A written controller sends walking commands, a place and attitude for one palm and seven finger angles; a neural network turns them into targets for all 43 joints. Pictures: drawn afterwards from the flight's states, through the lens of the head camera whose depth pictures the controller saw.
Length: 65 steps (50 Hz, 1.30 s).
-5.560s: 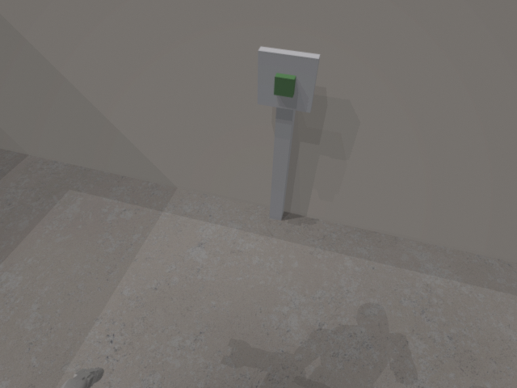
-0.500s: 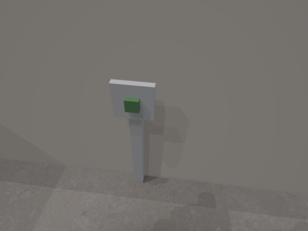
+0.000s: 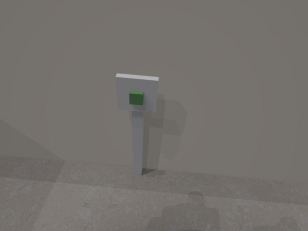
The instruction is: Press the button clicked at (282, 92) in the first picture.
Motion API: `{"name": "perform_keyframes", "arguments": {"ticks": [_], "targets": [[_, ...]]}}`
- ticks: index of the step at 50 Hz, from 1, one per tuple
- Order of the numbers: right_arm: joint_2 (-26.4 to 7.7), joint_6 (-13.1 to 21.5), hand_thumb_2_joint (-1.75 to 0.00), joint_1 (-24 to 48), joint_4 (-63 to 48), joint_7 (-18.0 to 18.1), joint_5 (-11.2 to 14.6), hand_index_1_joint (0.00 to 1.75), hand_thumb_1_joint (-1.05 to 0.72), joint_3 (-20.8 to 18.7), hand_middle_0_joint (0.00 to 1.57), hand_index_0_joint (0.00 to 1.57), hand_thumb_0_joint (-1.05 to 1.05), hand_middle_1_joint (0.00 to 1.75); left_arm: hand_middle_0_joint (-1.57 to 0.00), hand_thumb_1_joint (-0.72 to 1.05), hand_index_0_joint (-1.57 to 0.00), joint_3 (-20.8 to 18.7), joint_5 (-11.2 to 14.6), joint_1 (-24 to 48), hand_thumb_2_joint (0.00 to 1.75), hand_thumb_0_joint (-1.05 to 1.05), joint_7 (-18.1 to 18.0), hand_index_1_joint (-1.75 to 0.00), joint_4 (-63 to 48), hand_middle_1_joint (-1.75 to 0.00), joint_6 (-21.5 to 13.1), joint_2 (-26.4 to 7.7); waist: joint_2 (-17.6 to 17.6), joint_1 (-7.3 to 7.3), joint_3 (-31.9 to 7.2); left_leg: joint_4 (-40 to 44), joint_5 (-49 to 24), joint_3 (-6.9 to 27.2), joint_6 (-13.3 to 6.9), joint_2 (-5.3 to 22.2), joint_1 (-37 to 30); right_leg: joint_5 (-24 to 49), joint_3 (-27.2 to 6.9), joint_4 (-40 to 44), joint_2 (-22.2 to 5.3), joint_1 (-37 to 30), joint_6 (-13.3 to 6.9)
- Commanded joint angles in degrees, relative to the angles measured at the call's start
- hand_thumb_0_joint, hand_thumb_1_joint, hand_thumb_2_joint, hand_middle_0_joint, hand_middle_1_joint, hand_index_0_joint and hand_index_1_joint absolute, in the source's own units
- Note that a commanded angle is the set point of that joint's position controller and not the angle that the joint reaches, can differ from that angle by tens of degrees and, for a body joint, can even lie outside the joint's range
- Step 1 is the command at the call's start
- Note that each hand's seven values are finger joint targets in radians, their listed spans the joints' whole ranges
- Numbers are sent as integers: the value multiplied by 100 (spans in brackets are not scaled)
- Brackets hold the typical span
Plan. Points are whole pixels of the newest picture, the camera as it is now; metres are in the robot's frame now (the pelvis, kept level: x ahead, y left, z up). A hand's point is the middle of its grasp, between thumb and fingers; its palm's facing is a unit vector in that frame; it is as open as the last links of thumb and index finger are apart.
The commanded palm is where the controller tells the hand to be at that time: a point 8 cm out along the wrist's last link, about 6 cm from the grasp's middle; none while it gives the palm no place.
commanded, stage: shuffle to correct the standing spot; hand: left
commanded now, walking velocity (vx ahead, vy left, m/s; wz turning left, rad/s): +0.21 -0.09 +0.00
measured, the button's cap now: (136, 97) +0.67 +0.13 -0.03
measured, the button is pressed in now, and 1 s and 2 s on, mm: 0 0 0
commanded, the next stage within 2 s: come to a stop and stand still in 1.36 s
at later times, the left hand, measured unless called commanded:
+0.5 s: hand out of the picture +0.03 +0.21 -0.17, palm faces -0.01 -0.99 -0.15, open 7.4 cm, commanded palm none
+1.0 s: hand out of the picture +0.01 +0.11 -0.16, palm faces +0.08 -0.98 -0.16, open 7.3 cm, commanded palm none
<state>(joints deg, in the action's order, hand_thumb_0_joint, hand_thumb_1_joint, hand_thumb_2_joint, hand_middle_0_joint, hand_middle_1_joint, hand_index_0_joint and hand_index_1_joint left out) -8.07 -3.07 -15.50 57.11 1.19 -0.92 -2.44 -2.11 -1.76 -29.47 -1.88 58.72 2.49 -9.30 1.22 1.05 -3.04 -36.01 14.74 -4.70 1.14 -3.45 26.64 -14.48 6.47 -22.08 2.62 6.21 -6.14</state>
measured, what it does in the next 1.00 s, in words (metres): steps on the spot: left foot, then right foot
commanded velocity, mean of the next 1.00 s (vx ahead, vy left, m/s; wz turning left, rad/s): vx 0.24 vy -0.09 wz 0.00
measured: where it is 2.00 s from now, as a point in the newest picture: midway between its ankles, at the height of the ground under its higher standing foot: outside the picture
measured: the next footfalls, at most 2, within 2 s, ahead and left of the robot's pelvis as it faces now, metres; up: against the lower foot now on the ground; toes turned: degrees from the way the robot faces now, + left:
left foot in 0.24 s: +0.04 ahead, +0.14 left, +0.00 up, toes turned +5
right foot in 0.70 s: +0.08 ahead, -0.12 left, +0.00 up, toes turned -7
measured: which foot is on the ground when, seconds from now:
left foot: up 0.00-0.22, down 0.24-0.70, up 0.72-1.00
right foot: down 0.00-0.24, up 0.26-0.68, down 0.70-1.00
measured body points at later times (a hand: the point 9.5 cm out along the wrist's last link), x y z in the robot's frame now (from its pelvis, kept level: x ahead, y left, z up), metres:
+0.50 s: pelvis -0.03 +0.03 +0.01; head -0.04 +0.05 +0.46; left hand +0.03 +0.26 -0.15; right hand -0.10 -0.17 -0.14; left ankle +0.00 +0.14 -0.74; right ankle +0.01 -0.11 -0.65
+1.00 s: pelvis +0.05 -0.05 +0.01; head +0.06 -0.05 +0.46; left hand +0.01 +0.16 -0.15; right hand +0.11 -0.29 -0.14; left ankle +0.11 +0.07 -0.68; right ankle +0.04 -0.11 -0.74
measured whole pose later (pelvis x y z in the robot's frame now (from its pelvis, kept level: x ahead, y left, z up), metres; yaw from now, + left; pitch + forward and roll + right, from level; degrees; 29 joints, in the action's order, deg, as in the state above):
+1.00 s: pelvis +0.05 -0.05 +0.01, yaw +1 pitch +1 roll -1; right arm -10.3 -0.5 -13.9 57.3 -0.9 -1.6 -3.5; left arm -1.3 -1.8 -24.5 -1.2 61.1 -3.4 -6.8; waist -0.2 0.4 -1.0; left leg -51.1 13.3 -4.6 -0.7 4.5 31.3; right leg -10.8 9.0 -16.0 3.1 6.9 -5.3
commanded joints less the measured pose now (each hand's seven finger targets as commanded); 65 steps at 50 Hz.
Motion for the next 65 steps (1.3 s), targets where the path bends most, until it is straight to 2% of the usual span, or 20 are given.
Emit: {"name": "perform_keyframes", "arguments": {"ticks": [1,7,10,12,13,15,19,28,33,34,35,38,40,43,52,56,57,58,59,65], "targets": [[-525,99,-90,-629,-198,-188,-32,30,-90,-222,20,20,0,30,-20,90,-20,-101,68,1356,90,0,-130,-30,-688,-30,-488,-599,409,-789,1071,-3308,78,757,-107,664,361,-1902,-1783,1947,-1908,1885,-586],[-196,297,-90,-337,-383,-231,-31,30,-90,-154,20,20,0,30,-20,90,-20,-158,-91,261,90,0,-41,-30,-219,-30,-459,-931,456,-116,1167,-694,1005,-105,-272,584,-317,-2323,-1383,1385,-1654,1458,-490],[-259,402,-90,-1436,14,-97,-84,30,-90,-80,20,20,0,30,-20,90,-20,-171,-28,381,90,0,58,-30,-200,-30,-306,-840,70,-415,849,1066,780,-339,-275,433,-2046,-2569,-873,-65,-1015,2265,-105],[-1111,447,-90,-2054,148,80,-91,30,-90,-225,20,20,0,30,-20,90,-20,-72,-5,286,90,0,158,-30,-550,-30,-250,-216,-2155,-443,880,2708,3377,3225,-863,2608,-2038,-1729,-168,-3222,-154,3784,386],[-1278,423,-90,-1700,50,154,-67,30,-90,-232,20,20,0,30,-20,90,-20,-120,-21,873,90,0,226,-30,-766,-30,-205,-322,-1424,-448,1192,3243,3749,3844,-1248,3059,-1100,-1186,-853,-4026,-484,3769,340],[-897,538,-90,-951,-66,111,-79,30,-90,-116,20,20,0,30,-20,90,-20,-172,-77,849,90,0,313,-30,-656,-30,-235,-270,-616,-10,974,3119,2887,2901,-1006,2438,-383,-93,-894,-4738,-568,3302,326],[-616,737,-90,-1097,150,121,-60,30,-90,-29,20,20,0,30,-20,90,-20,-168,-63,796,90,0,380,-30,-490,-30,-228,-222,-806,14,844,2857,1701,1655,-897,1905,-755,578,-743,-5066,-576,3500,441],[-818,655,-90,-1276,231,8,-130,30,-90,-171,20,20,0,30,-20,90,-20,-128,27,1728,90,0,403,-30,-808,-30,-291,-121,-907,-363,892,2889,1732,1210,-1082,1977,-714,-124,-132,-2243,-685,2414,579],[-733,501,-90,-861,147,-57,-125,30,-90,-204,20,20,0,30,-20,90,-20,-221,28,537,90,0,280,-30,-370,-30,-405,-248,-207,152,430,1459,2130,818,-731,1482,214,-236,24,-422,-292,-223,515],[-400,497,-90,-806,60,-76,-77,30,-90,-132,20,20,0,30,-20,90,-20,-278,12,-127,90,0,208,-30,-168,-30,-456,-532,787,451,271,-39,2116,217,-524,946,1075,-1099,-900,208,-1057,-1061,321],[14,504,-90,-805,-159,-96,-11,30,-90,-48,20,20,0,30,-20,90,-20,-342,0,-430,90,0,125,-30,-128,-30,-478,-1064,2339,476,171,-1993,2224,-227,-357,315,2107,-2542,-3039,1202,-2444,-1377,-194],[-339,399,-90,-460,-193,-207,-121,30,-90,-162,20,20,0,30,-20,90,-20,-255,62,649,90,0,48,-30,-395,-30,-581,-678,800,-91,740,-3222,670,345,-354,851,1692,-2813,-2905,1781,-2268,452,-411],[-271,301,-90,-684,-34,-241,-127,30,-90,-173,20,20,0,30,-20,90,-20,-131,68,984,90,0,38,-30,-445,-30,-684,-269,530,-364,826,-3159,-136,310,-248,967,1169,-1418,-1517,1662,-1756,938,-200],[-174,295,-90,-571,-48,-257,-91,30,-90,-140,20,20,0,30,-20,90,-20,-79,45,743,90,0,39,-30,-305,-30,-744,-264,406,-353,817,-2585,-413,143,-187,866,1009,-292,-943,1618,-1519,689,-298],[-168,487,-90,535,-349,-204,-37,30,-90,-2,20,20,0,30,-20,90,-20,-56,7,-69,90,0,94,-30,242,-30,-713,-481,198,67,670,-340,171,-93,-236,710,413,1389,-1303,1071,-1783,-311,-671],[-248,612,-90,-130,-24,-93,-48,30,-90,51,20,20,0,30,-20,90,-20,-25,56,-26,90,0,127,-30,389,-30,-646,-358,-17,-217,419,992,-383,-207,-363,519,-1405,1668,-835,-112,-1275,164,-297],[-577,659,-90,-641,119,-41,-53,30,-90,-18,20,20,0,30,-20,90,-20,12,60,-87,90,0,146,-30,376,-30,-642,-184,-489,-413,182,1200,-659,406,-566,1000,-2383,1325,-577,-1081,-984,827,-75],[-1076,677,-90,-1116,203,20,-93,30,-90,-121,20,20,0,30,-20,90,-20,57,92,-122,90,0,165,-30,273,-30,-640,61,-1529,-500,-109,1590,-1275,2150,-1201,2303,-3349,-377,0,-2410,-441,2125,233],[-1174,586,-90,-1282,224,63,-33,30,-90,-138,20,20,0,30,-20,90,-20,57,44,198,90,0,167,-30,90,-30,-634,-62,-1363,-570,54,1971,-1642,2841,-1772,2926,-3352,-1847,-144,-3655,-269,2846,303],[-457,669,-90,-188,-91,51,-49,30,-90,-34,20,20,0,30,-20,90,-20,-67,-31,374,90,0,218,-30,170,-30,-387,131,-352,1,592,2588,-528,1124,-1291,2017,-1142,-322,-530,-3860,-832,2234,501]]}}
